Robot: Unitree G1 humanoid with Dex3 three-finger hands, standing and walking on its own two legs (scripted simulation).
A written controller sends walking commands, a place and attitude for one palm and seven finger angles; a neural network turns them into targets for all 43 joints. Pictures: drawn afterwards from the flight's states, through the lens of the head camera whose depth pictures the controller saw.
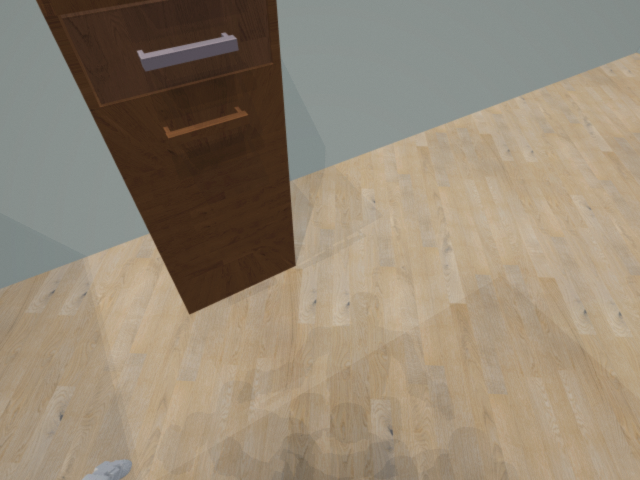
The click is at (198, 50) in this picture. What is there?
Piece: drawer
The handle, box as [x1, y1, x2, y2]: [137, 33, 238, 70]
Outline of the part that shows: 238,49 236,38 234,36 228,35 226,33 221,33 222,36 219,38 148,53 144,53 141,50 138,50 137,52 142,66 145,70 149,70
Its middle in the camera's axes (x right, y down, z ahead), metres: -0.27 -0.39 +0.79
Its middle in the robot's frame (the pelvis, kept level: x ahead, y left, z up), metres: +0.86 +0.32 +0.14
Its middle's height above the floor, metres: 0.91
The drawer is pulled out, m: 0.00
